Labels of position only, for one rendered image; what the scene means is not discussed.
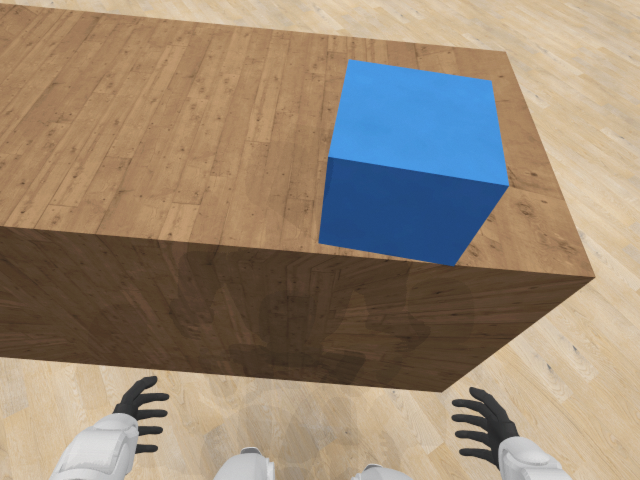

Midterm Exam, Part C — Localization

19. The pedestal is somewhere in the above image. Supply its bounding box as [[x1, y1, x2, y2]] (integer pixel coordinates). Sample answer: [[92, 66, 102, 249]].
[[0, 3, 596, 393]]

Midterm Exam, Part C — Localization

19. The robot shin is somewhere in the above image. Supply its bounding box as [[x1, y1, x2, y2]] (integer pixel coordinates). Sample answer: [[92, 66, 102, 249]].
[[240, 447, 262, 455], [362, 464, 382, 472]]

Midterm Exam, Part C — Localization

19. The carton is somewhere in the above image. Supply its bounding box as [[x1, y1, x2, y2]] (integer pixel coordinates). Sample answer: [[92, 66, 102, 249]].
[[318, 59, 509, 266]]

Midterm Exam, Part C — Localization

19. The left robot hand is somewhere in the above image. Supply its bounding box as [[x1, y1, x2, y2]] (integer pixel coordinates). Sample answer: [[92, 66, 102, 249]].
[[112, 376, 169, 454]]

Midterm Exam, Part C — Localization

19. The right robot hand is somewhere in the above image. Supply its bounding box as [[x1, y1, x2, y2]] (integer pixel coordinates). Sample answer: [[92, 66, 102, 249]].
[[451, 387, 520, 471]]

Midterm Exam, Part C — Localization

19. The right robot forearm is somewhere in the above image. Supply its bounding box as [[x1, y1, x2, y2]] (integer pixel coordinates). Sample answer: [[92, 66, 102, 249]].
[[498, 436, 572, 480]]

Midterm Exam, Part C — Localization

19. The robot right shin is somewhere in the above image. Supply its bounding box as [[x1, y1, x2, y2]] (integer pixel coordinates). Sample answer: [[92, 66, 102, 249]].
[[362, 464, 382, 472]]

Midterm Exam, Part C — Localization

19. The left robot forearm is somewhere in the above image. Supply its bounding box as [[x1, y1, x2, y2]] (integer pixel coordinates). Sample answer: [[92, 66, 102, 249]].
[[49, 413, 139, 480]]

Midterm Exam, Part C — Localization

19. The robot left shin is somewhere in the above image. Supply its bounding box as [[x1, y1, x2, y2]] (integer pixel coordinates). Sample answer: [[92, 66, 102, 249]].
[[240, 447, 262, 455]]

